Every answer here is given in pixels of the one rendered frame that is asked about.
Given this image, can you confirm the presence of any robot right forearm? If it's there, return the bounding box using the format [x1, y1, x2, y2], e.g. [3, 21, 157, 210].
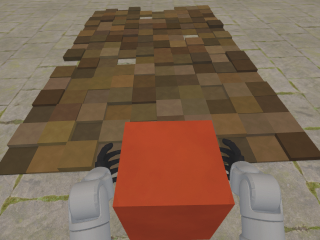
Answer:
[229, 161, 286, 240]

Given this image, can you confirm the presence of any robot right hand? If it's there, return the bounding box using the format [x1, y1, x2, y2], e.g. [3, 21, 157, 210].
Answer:
[219, 138, 245, 180]

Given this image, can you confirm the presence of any robot left forearm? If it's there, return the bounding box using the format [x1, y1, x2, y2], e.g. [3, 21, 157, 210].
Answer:
[68, 167, 115, 240]

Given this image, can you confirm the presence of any robot left hand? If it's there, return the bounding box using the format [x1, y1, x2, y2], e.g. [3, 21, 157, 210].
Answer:
[95, 142, 121, 183]

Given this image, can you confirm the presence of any carton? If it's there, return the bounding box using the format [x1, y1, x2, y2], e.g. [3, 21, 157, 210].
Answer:
[112, 120, 235, 240]

